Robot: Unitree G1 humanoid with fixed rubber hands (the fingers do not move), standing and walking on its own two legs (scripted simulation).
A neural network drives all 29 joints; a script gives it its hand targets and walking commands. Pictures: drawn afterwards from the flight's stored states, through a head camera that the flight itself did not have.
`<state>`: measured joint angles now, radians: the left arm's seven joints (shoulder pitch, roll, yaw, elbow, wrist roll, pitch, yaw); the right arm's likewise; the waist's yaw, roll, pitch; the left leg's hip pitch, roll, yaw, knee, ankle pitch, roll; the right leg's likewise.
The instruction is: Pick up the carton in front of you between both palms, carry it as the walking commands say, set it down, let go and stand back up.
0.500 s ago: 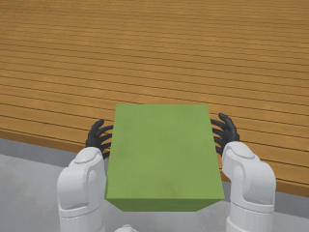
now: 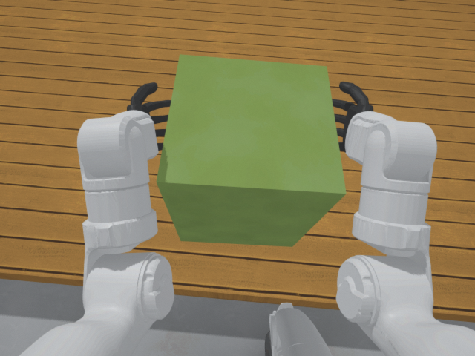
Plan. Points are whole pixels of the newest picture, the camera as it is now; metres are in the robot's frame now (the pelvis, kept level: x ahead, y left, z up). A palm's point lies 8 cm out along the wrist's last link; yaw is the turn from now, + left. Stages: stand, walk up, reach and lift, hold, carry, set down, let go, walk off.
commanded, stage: carry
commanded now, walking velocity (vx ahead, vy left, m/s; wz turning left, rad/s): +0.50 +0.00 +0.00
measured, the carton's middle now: (244, 164) +0.41 -0.02 +0.06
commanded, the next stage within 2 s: none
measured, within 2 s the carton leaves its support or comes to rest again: neither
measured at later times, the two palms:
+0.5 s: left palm out of the picture +0.78 +0.14 +0.16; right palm out of the picture +0.79 -0.15 +0.16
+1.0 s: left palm out of the picture +1.14 +0.12 +0.35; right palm out of the picture +1.15 -0.18 +0.36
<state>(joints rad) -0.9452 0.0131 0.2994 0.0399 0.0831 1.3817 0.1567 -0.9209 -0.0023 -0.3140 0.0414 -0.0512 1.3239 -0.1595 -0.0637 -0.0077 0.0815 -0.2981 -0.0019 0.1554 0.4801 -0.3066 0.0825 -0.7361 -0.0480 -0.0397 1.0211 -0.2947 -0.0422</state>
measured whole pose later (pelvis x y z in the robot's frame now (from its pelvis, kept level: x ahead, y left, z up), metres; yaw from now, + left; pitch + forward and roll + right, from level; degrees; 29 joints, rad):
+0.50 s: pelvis +0.39 -0.02 +0.02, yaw -1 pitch +5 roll +4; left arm -0.81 0.00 0.33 -0.06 0.02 1.30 0.16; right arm -0.85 0.07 -0.26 -0.04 -0.16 1.29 -0.14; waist 0.03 -0.03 0.09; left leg -0.91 -0.06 0.20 1.19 -0.35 0.14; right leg -0.06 -0.05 -0.05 0.63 -0.22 -0.06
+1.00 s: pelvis +0.76 -0.03 +0.14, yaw -2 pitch +5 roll +0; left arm -0.99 0.03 0.27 0.15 0.11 1.41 0.16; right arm -1.07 -0.08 -0.27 0.28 -0.06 1.38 -0.15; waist 0.04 -0.01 -0.06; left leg -0.53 -0.03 -0.02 1.24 -0.43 0.02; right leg -0.37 0.07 -0.11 0.47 -0.19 -0.11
